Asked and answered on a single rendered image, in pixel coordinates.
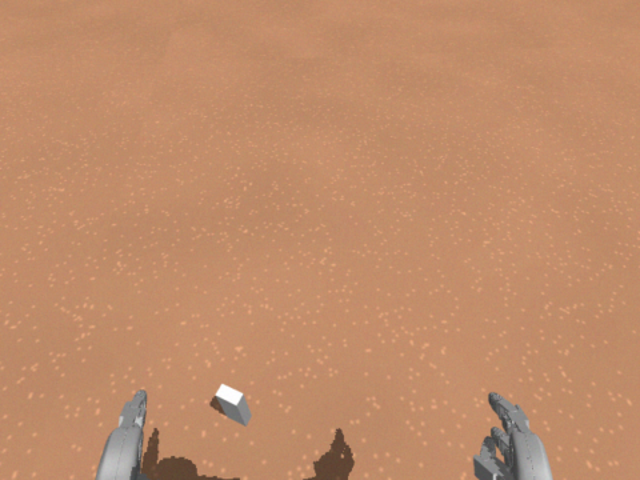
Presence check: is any left robot hand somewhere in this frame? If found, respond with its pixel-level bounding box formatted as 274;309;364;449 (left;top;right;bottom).
95;390;159;480

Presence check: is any carton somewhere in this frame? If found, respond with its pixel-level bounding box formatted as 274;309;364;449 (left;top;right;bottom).
215;384;252;426

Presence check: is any right robot hand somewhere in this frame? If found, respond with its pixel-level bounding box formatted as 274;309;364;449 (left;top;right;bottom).
473;392;553;480

